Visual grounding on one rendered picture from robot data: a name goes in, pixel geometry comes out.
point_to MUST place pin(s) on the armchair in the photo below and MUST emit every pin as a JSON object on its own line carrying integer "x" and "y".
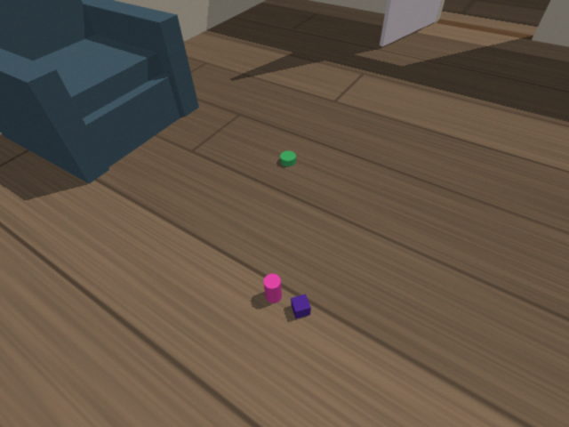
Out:
{"x": 83, "y": 83}

